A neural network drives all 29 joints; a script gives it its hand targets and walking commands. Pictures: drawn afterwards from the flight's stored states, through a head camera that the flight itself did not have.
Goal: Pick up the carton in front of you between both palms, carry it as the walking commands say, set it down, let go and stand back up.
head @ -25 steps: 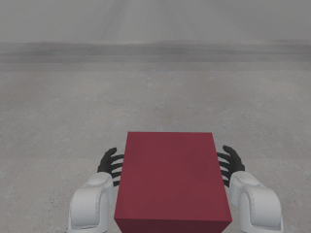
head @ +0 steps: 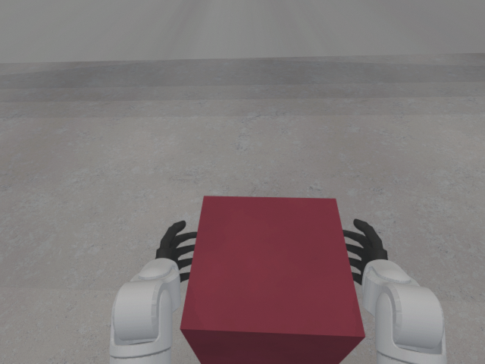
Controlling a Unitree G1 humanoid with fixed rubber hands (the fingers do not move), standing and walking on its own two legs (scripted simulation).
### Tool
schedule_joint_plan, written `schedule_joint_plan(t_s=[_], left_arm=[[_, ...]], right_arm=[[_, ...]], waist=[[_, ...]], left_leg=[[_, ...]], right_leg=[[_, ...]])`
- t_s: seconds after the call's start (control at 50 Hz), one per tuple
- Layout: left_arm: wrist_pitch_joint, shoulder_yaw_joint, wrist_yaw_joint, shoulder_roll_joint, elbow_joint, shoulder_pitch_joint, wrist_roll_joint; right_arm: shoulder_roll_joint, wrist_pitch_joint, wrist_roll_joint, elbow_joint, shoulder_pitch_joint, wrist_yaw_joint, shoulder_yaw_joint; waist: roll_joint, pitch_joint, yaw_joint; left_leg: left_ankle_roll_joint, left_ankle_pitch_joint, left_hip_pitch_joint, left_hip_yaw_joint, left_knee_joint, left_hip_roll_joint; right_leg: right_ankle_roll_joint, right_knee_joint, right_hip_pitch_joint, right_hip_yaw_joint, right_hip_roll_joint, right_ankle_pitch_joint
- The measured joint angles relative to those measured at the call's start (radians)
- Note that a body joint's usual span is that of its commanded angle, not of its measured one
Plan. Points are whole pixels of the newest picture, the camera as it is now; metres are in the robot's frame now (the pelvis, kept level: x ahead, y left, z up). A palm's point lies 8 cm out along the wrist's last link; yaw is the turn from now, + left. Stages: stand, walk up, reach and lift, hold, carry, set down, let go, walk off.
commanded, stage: carry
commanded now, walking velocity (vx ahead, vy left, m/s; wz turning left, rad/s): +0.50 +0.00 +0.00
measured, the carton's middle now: (266, 290) +0.27 +0.00 +0.01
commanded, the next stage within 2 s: none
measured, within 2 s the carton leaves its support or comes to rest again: neither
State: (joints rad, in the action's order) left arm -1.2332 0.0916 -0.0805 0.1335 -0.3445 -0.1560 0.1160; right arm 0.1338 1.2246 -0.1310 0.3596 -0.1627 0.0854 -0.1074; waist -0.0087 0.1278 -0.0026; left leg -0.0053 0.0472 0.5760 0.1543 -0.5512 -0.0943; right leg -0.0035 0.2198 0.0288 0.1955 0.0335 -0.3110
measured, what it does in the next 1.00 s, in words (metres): walks ahead: left foot, then right foot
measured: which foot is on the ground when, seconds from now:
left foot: up 0.00-0.04, down 0.06-0.54, up 0.56-0.76, down 0.78-1.00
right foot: down 0.00-0.10, up 0.12-0.52, down 0.54-1.00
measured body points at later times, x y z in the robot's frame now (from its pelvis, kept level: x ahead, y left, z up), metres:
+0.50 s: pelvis +0.32 +0.01 +0.00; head +0.32 +0.02 +0.45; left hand +0.60 +0.16 +0.08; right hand +0.60 -0.15 +0.09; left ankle +0.19 +0.11 -0.74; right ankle +0.47 -0.11 -0.72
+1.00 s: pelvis +0.50 +0.00 -0.01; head +0.47 +0.00 +0.44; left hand +0.78 +0.15 +0.08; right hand +0.78 -0.16 +0.09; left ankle +0.44 +0.11 -0.74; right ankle +0.50 -0.09 -0.74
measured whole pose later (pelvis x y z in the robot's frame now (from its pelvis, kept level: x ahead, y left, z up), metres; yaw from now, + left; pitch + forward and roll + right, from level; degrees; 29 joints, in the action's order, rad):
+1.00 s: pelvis +0.50 +0.00 -0.01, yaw +0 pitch +3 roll +0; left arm -1.23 0.12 -0.08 0.14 -0.28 -0.19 0.13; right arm 0.14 1.22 -0.14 0.28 -0.20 0.08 -0.13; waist 0.00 0.14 0.00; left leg -0.02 0.34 0.21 0.13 -0.49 -0.06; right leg 0.04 0.50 -0.29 0.21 0.04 -0.27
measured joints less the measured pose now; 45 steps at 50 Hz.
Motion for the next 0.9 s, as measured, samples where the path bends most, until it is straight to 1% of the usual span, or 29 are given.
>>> schedule_joint_plan(t_s=[0.04, 0.06, 0.08, 0.1, 0.12, 0.14, 0.16, 0.18, 0.2, 0.22, 0.26, 0.32, 0.4, 0.48, 0.52, 0.54, 0.56, 0.58, 0.6, 0.62, 0.64, 0.66, 0.68, 0.74, 0.78, 0.8, 0.82, 0.9], left_arm=[[-0.006, -0.003, 0.001, 0.000, 0.014, 0.002, 0.006], [-0.008, -0.002, 0.001, 0.000, 0.019, 0.002, 0.009], [-0.007, 0.004, 0.001, -0.002, 0.025, 0.001, 0.012], [-0.003, 0.014, 0.001, -0.004, 0.038, 0.001, 0.013], [0.000, 0.022, 0.001, -0.003, 0.050, 0.002, 0.015], [0.001, 0.028, 0.001, -0.002, 0.058, 0.005, 0.018], [0.002, 0.027, 0.000, -0.001, 0.061, 0.009, 0.019], [0.005, 0.021, -0.002, -0.002, 0.062, 0.013, 0.020], [0.008, 0.014, -0.004, -0.003, 0.060, 0.017, 0.020], [0.013, 0.007, -0.005, -0.003, 0.057, 0.020, 0.020], [0.027, -0.007, -0.006, -0.003, 0.047, 0.026, 0.018], [0.045, -0.024, -0.007, -0.004, 0.027, 0.039, 0.017], [0.045, -0.031, -0.012, -0.005, -0.020, 0.048, 0.013], [0.026, -0.019, -0.015, -0.004, -0.068, 0.037, 0.004], [0.012, -0.013, -0.016, -0.003, -0.075, 0.023, 0.001], [0.004, -0.010, -0.016, -0.002, -0.073, 0.012, 0.001], [0.005, -0.011, -0.016, 0.000, -0.058, -0.001, 0.003], [0.009, -0.009, -0.015, 0.002, -0.035, -0.020, 0.005], [0.010, -0.005, -0.015, 0.005, -0.012, -0.039, 0.007], [0.011, 0.001, -0.015, 0.007, 0.007, -0.051, 0.007], [0.009, 0.006, -0.014, 0.008, 0.019, -0.054, 0.006], [0.008, 0.011, -0.011, 0.008, 0.025, -0.052, 0.005], [0.008, 0.015, -0.009, 0.008, 0.027, -0.048, 0.004], [0.015, 0.017, -0.007, 0.006, 0.018, -0.040, 0.000], [0.023, 0.017, -0.006, 0.005, 0.003, -0.035, -0.003], [0.026, 0.016, -0.006, 0.005, -0.005, -0.031, -0.004], [0.027, 0.015, -0.006, 0.004, -0.009, -0.026, -0.004], [0.014, 0.017, -0.003, 0.003, 0.010, -0.021, 0.002]], right_arm=[[-0.001, 0.002, 0.001, -0.016, 0.003, -0.001, -0.003], [0.000, 0.002, 0.001, -0.027, 0.000, -0.001, -0.004], [0.001, -0.005, 0.001, -0.047, -0.005, -0.001, 0.000], [0.002, -0.018, -0.003, -0.077, -0.012, -0.002, 0.004], [0.003, -0.027, -0.004, -0.104, -0.018, -0.003, 0.006], [0.003, -0.032, -0.004, -0.122, -0.020, -0.003, 0.007], [0.003, -0.035, -0.002, -0.129, -0.017, -0.003, 0.007], [0.002, -0.038, 0.000, -0.128, -0.010, -0.002, 0.007], [0.001, -0.042, 0.003, -0.121, -0.002, -0.002, 0.008], [0.000, -0.047, 0.005, -0.111, 0.008, -0.002, 0.007], [-0.002, -0.058, 0.010, -0.088, 0.024, -0.002, 0.006], [-0.004, -0.073, 0.017, -0.056, 0.043, -0.002, 0.006], [-0.004, -0.073, 0.025, -0.016, 0.048, -0.002, 0.011], [-0.002, -0.055, 0.023, 0.019, 0.026, -0.002, 0.018], [-0.001, -0.039, 0.018, 0.029, 0.013, -0.002, 0.015], [-0.001, -0.031, 0.016, 0.033, 0.008, -0.003, 0.011], [-0.002, -0.025, 0.015, 0.028, -0.004, -0.004, 0.000], [-0.005, -0.018, 0.015, 0.017, -0.024, -0.004, -0.014], [-0.007, -0.012, 0.014, 0.005, -0.039, -0.004, -0.025], [-0.006, -0.008, 0.011, -0.005, -0.047, -0.004, -0.032], [-0.001, -0.006, 0.007, -0.013, -0.048, -0.004, -0.037], [0.008, -0.005, 0.002, -0.017, -0.045, -0.003, -0.040], [0.009, -0.004, -0.001, -0.019, -0.042, -0.002, -0.036], [0.006, -0.008, -0.001, -0.014, -0.041, 0.004, -0.023], [0.006, -0.013, 0.000, -0.002, -0.042, 0.005, -0.017], [0.006, -0.014, 0.001, 0.003, -0.040, 0.006, -0.014], [0.006, -0.015, 0.001, 0.006, -0.037, 0.006, -0.010], [0.004, -0.009, -0.004, -0.019, -0.030, 0.005, -0.006]], waist=[[0.009, 0.006, -0.002], [0.013, 0.006, -0.003], [0.031, 0.003, 0.000], [0.052, -0.003, 0.006], [0.055, -0.012, 0.012], [0.050, -0.026, 0.015], [0.043, -0.040, 0.017], [0.037, -0.054, 0.019], [0.032, -0.064, 0.021], [0.028, -0.072, 0.022], [0.022, -0.079, 0.025], [0.016, -0.069, 0.026], [0.016, -0.051, 0.018], [0.017, -0.043, 0.007], [0.015, -0.042, 0.005], [0.017, -0.042, 0.005], [0.001, -0.041, 0.000], [-0.021, -0.052, -0.005], [-0.034, -0.066, -0.007], [-0.038, -0.079, -0.006], [-0.038, -0.090, -0.004], [-0.036, -0.098, -0.002], [-0.034, -0.105, -0.001], [-0.029, -0.121, -0.002], [-0.030, -0.123, -0.002], [-0.032, -0.119, -0.004], [-0.031, -0.108, -0.003], [-0.008, -0.040, 0.002]], left_leg=[[0.013, -0.001, -0.047, 0.029, 0.059, 0.016], [0.018, 0.016, -0.083, 0.049, 0.089, 0.028], [0.047, -0.012, -0.101, 0.061, 0.081, 0.042], [0.069, 0.017, -0.096, 0.074, 0.030, 0.052], [0.084, 0.063, -0.098, 0.079, -0.001, 0.052], [0.090, 0.098, -0.113, 0.079, -0.003, 0.050], [0.091, 0.117, -0.137, 0.079, 0.015, 0.048], [0.080, 0.115, -0.164, 0.078, 0.044, 0.047], [0.077, 0.115, -0.192, 0.076, 0.076, 0.048], [0.077, 0.115, -0.221, 0.074, 0.108, 0.049], [0.076, 0.118, -0.276, 0.067, 0.167, 0.052], [0.068, 0.132, -0.360, 0.056, 0.242, 0.057], [0.045, 0.176, -0.475, 0.045, 0.306, 0.059], [0.009, 0.263, -0.575, 0.042, 0.299, 0.053], [-0.014, 0.335, -0.606, 0.040, 0.236, 0.043], [-0.025, 0.380, -0.610, 0.042, 0.173, 0.038], [-0.035, 0.420, -0.583, 0.041, 0.075, 0.017], [-0.044, 0.441, -0.530, 0.010, -0.056, 0.004], [-0.047, 0.467, -0.467, -0.029, -0.183, 0.011], [-0.043, 0.488, -0.408, -0.058, -0.278, 0.027], [-0.036, 0.500, -0.362, -0.073, -0.323, 0.040], [-0.029, 0.505, -0.330, -0.079, -0.314, 0.046], [-0.024, 0.502, -0.309, -0.081, -0.269, 0.049], [-0.020, 0.437, -0.273, -0.075, -0.089, 0.047], [-0.021, 0.315, -0.277, -0.058, 0.035, 0.035], [-0.019, 0.212, -0.292, -0.050, 0.072, 0.027], [-0.014, 0.158, -0.309, -0.042, 0.087, 0.021], [-0.011, 0.236, -0.354, -0.033, 0.086, 0.027]], right_leg=[[-0.023, 0.035, 0.042, -0.008, 0.009, -0.065], [-0.034, 0.088, 0.050, -0.013, 0.019, -0.113], [-0.039, 0.184, 0.034, -0.016, 0.045, -0.169], [-0.035, 0.336, -0.021, -0.029, 0.075, -0.165], [-0.030, 0.511, -0.099, -0.069, 0.076, -0.161], [-0.021, 0.672, -0.183, -0.106, 0.063, -0.156], [-0.010, 0.797, -0.262, -0.127, 0.050, -0.144], [0.000, 0.875, -0.332, -0.135, 0.043, -0.118], [0.008, 0.907, -0.393, -0.135, 0.042, -0.087], [0.011, 0.906, -0.445, -0.132, 0.045, -0.056], [0.010, 0.856, -0.529, -0.125, 0.054, -0.005], [-0.006, 0.726, -0.609, -0.113, 0.069, 0.063], [-0.019, 0.527, -0.643, -0.085, 0.076, 0.163], [-0.012, 0.348, -0.609, -0.038, 0.046, 0.279], [-0.007, 0.248, -0.548, -0.003, 0.022, 0.362], [0.006, 0.200, -0.501, 0.016, 0.016, 0.390], [0.052, 0.205, -0.480, 0.030, 0.005, 0.320], [0.083, 0.234, -0.480, 0.039, -0.005, 0.265], [0.098, 0.251, -0.478, 0.045, -0.006, 0.234], [0.088, 0.249, -0.469, 0.045, -0.003, 0.235], [0.080, 0.235, -0.454, 0.045, 0.000, 0.237], [0.083, 0.215, -0.435, 0.045, 0.000, 0.232], [0.086, 0.193, -0.417, 0.044, -0.001, 0.229], [0.087, 0.151, -0.374, 0.040, -0.004, 0.223], [0.082, 0.156, -0.353, 0.038, -0.008, 0.205], [0.078, 0.169, -0.345, 0.035, -0.012, 0.189], [0.074, 0.184, -0.338, 0.032, -0.013, 0.169], [0.057, 0.219, -0.314, 0.025, -0.004, 0.107]])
